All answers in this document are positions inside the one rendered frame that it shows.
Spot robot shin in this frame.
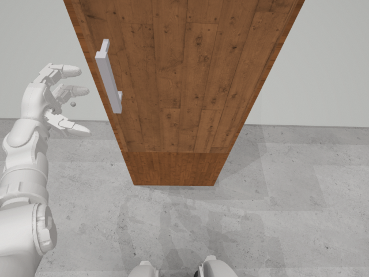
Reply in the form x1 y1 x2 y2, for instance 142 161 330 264
204 256 216 262
140 261 152 266

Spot robot left forearm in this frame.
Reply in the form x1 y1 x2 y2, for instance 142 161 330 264
0 118 50 211

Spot handle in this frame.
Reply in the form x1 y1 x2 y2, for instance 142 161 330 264
95 39 123 114

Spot left robot shin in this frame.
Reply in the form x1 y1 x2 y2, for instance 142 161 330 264
140 261 152 266

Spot cupboard door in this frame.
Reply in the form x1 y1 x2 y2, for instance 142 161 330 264
71 0 298 154

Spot robot left upper arm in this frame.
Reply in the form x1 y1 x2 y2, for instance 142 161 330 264
0 203 57 277

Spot robot left hand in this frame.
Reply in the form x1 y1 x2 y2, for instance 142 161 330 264
20 63 92 137

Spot right robot shin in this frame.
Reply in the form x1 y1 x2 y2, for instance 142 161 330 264
204 256 216 262

